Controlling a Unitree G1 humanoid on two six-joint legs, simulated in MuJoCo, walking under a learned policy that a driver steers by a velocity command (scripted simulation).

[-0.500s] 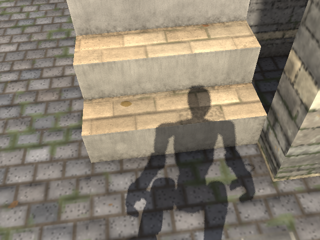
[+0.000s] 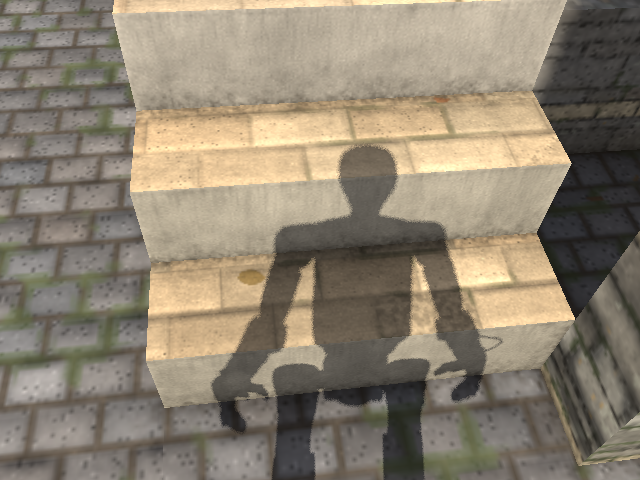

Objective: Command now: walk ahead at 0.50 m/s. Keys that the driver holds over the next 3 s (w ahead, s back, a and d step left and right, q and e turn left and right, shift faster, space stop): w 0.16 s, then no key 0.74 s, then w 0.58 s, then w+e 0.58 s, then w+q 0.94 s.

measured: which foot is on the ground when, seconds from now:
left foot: down 0.00-0.38, up 0.40-0.62, down 0.64-1.00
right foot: up 0.00-0.34, down 0.36-1.00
